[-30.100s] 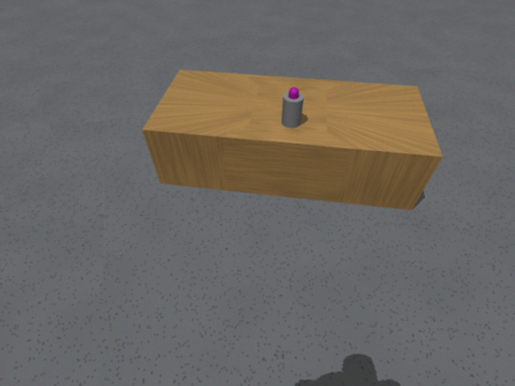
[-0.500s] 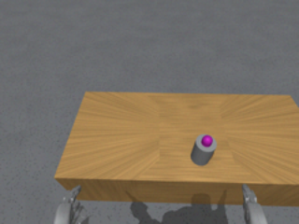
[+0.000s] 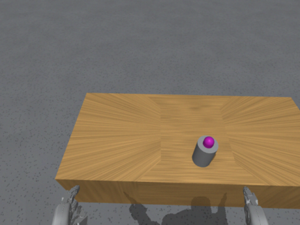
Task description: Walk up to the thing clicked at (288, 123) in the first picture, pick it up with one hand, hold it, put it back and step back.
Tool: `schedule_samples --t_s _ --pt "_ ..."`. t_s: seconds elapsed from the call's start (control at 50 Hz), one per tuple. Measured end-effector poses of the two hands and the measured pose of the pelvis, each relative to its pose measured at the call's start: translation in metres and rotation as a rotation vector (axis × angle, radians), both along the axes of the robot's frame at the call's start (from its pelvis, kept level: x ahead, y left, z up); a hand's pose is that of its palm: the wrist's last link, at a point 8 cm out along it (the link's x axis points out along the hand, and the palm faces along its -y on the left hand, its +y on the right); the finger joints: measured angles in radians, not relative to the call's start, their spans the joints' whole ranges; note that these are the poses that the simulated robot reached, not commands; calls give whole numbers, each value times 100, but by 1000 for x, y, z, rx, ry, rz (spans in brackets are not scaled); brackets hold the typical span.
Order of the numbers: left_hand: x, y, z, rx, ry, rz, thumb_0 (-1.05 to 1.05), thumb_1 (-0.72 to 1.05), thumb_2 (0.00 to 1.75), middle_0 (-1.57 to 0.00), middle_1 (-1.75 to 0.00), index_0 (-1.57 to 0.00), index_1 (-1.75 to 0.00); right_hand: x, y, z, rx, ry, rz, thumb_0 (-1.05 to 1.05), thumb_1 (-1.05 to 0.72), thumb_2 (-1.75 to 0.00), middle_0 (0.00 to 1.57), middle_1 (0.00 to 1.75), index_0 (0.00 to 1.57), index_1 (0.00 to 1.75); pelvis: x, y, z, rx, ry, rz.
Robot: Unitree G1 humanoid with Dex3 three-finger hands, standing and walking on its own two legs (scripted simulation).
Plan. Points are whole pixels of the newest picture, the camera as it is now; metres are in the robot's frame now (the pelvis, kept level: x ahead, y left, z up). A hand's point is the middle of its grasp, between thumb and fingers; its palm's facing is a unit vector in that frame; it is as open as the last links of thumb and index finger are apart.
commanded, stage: home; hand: right
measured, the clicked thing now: (205, 149) +0.50 -0.23 -0.27
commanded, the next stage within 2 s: stand in 0.08 s
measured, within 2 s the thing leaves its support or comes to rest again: neither
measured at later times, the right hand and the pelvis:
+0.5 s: hand out of the picture +0.13 -0.24 -0.10, palm faces -0.03 +0.93 -0.36, open 12.9 cm; pelvis -0.01 -0.01 +0.01, yaw +0 degrees
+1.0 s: hand out of the picture +0.03 -0.26 -0.10, palm faces -0.02 +0.94 -0.35, open 7.4 cm; pelvis -0.01 -0.01 +0.05, yaw +1 degrees
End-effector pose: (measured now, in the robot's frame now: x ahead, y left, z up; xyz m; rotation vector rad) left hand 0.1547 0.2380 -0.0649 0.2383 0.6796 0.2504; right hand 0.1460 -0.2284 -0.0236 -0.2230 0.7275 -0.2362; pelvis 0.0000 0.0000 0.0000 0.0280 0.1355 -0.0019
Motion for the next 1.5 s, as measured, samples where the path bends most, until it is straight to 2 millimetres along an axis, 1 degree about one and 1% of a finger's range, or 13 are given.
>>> schedule_samples --t_s 0.24,0.28,0.32,0.38,0.46,0.54,0.66,0.72,0.78,0.94,1.1,1.3,1.5 --pt "-7 -1 -2 -3 5 -1 2 90 90 -20 -30 -21 -30 -5 0 0 -1 -1 -2 -1 58 -4 6 6 6 5 -5 0 -1 1 -4 -3" --pt "-7 -1 -2 -2 4 0 2 90 90 -20 -30 -21 -30 -5 0 0 -1 0 -2 -1 54 -7 8 9 9 9 -5 0 -1 1 -4 -2" --pt "-9 0 -7 32 61 -70 2 90 90 -20 -30 -20 -30 -4 -4 -8 -40 3 68 -1 49 -13 11 13 11 13 -7 0 1 -9 -40 0" --pt "-17 9 -16 51 185 -142 1 90 90 -20 -30 -21 -30 -7 -19 -27 -69 71 136 -1 35 -27 15 19 15 19 -9 0 6 -23 -78 1" --pt "-34 27 -15 40 274 -107 2 90 90 -20 -30 -21 -30 -22 -44 -41 -71 168 128 -1 10 -50 18 25 18 25 -8 -4 11 -31 -107 5" --pt "-57 42 -12 51 351 -58 1 90 90 -20 -30 -21 -30 -41 -63 -48 -69 252 83 0 -18 -69 19 28 20 28 -6 -8 18 -29 -121 5" --pt "-83 48 -10 45 444 -5 1 90 90 -20 -30 -20 -30 -70 -75 -52 -67 360 39 0 -60 -84 20 29 20 29 -4 -12 28 -23 -146 7" --pt "-90 45 -10 30 469 9 1 91 90 -20 -30 -20 -30 -83 -77 -53 -61 402 22 0 -72 -87 20 30 20 30 -5 -13 33 -23 -159 8" --pt "-95 40 -10 12 486 12 1 91 90 -20 -30 -20 -30 -93 -77 -51 -53 437 7 0 -80 -88 20 30 20 30 -6 -13 38 -24 -171 9" --pt "-100 32 -9 -35 512 5 1 90 90 -20 -30 -20 -30 -114 -72 -43 -39 499 -14 1 -89 -90 20 30 21 30 -10 -12 50 -30 -195 11" --pt "-110 39 -6 -33 548 20 1 90 90 -20 -30 -21 -30 -123 -72 -40 -36 543 -23 1 -90 -90 20 30 21 30 -13 -10 56 -30 -200 12" --pt "-122 49 -1 -11 605 47 1 91 90 -20 -30 -20 -30 -113 -72 -41 -29 561 -18 1 -90 -90 20 30 21 30 -9 -8 59 -31 -197 13" --pt "-110 49 0 -16 585 38 1 91 90 -20 -30 -20 -30 -95 -69 -37 -29 532 -6 1 -90 -90 20 30 21 30 -7 -6 61 -28 -199 12"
